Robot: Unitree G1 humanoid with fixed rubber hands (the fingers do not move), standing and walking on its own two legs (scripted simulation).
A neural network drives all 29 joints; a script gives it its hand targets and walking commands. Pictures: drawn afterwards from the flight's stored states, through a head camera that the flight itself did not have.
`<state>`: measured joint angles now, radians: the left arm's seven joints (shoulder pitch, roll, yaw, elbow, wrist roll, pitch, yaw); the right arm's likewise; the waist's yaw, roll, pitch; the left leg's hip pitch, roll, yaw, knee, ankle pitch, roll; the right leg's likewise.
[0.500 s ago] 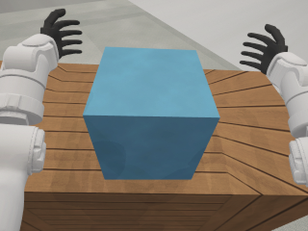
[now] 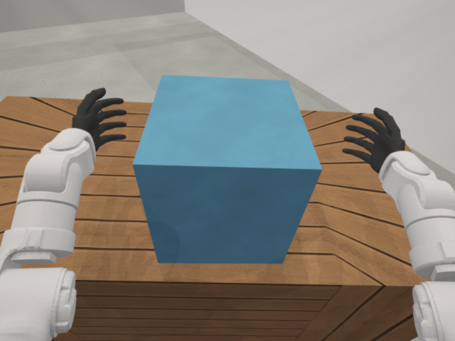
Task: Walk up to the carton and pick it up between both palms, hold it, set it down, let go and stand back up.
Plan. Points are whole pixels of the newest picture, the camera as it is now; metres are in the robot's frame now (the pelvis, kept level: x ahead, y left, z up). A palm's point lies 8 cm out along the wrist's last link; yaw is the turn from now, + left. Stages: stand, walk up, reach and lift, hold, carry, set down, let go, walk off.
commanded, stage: set down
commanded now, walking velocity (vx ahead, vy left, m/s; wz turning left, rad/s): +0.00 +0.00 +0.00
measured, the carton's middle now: (223, 171) +0.47 +0.01 +0.06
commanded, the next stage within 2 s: none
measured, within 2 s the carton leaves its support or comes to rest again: neither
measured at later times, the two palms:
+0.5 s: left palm (86, 188) +0.35 +0.24 +0.13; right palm (382, 207) +0.32 -0.25 +0.12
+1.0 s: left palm (79, 245) +0.28 +0.24 +0.07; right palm (377, 258) +0.26 -0.24 +0.07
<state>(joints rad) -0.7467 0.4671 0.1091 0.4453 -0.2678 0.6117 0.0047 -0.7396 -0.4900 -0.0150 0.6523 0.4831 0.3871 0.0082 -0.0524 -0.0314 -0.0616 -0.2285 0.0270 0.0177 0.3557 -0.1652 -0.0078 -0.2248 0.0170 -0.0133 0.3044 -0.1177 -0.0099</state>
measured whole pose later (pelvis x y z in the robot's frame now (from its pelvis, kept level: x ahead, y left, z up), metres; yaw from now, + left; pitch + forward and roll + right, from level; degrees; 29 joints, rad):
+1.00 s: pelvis +0.03 +0.00 +0.00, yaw -1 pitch -1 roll -1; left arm 0.13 0.30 0.11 -0.09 -0.24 0.28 -0.02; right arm 0.22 -0.33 -0.11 -0.10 0.33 0.20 0.00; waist 0.01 0.00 0.01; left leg -0.08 0.02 0.02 0.30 -0.20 -0.01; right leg -0.08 0.02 0.01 0.25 -0.15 -0.01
